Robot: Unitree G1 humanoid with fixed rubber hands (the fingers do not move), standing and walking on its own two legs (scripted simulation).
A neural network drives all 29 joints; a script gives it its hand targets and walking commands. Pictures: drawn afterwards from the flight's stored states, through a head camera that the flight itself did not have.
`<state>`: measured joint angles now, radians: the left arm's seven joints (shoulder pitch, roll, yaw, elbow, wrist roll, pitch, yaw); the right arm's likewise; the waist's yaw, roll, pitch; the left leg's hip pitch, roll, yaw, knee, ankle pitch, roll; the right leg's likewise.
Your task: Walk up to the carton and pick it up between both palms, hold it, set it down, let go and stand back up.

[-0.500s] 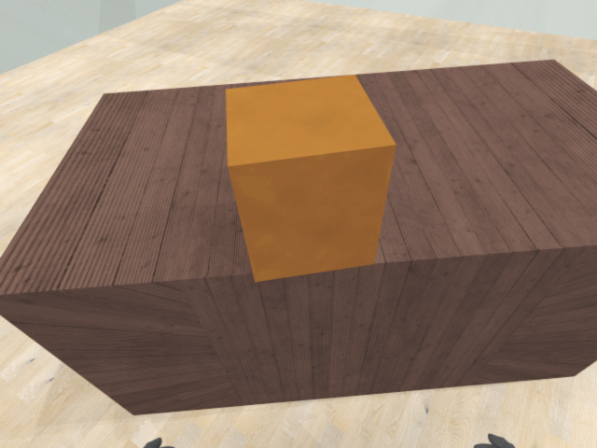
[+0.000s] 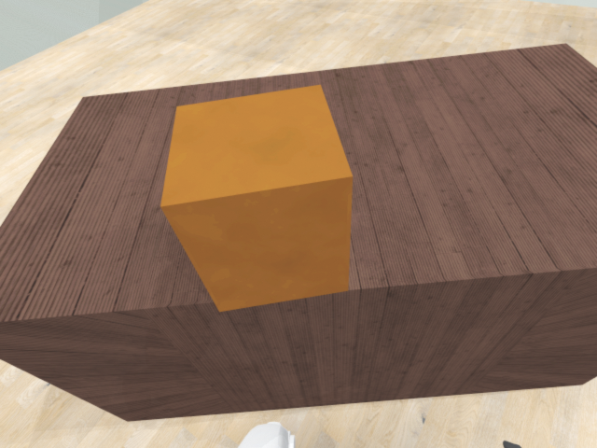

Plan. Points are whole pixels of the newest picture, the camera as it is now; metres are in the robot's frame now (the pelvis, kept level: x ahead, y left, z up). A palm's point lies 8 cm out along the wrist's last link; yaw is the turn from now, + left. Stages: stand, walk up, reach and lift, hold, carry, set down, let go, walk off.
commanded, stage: walk up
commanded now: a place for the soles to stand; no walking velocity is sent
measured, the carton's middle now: (267, 204) +0.45 +0.08 +0.08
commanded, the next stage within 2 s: reach and lift in 1.28 s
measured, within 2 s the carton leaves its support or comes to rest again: neither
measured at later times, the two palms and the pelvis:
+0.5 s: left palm out of the picture +0.09 +0.28 -0.11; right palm (513, 442) +0.16 -0.23 -0.10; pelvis +0.01 +0.01 -0.01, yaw +5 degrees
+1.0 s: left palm out of the picture +0.06 +0.32 -0.11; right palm (494, 447) +0.15 -0.21 -0.10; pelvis +0.01 +0.03 -0.01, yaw +10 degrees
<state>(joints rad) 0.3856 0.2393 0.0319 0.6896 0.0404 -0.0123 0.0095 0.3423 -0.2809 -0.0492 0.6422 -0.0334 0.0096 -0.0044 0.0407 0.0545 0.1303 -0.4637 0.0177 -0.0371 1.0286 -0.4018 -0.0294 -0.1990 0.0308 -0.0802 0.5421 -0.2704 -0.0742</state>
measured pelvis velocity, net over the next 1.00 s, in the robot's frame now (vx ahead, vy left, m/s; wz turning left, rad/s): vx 0.01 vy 0.03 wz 0.18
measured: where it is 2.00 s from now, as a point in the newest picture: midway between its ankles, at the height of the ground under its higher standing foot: outside the picture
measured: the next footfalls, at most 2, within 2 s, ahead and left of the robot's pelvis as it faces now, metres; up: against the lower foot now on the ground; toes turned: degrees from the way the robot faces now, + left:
left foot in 0.14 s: +0.11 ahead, +0.14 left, +0.00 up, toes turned +4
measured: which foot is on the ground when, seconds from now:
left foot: up 0.00-0.12, down 0.14-1.00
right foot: down 0.00-1.00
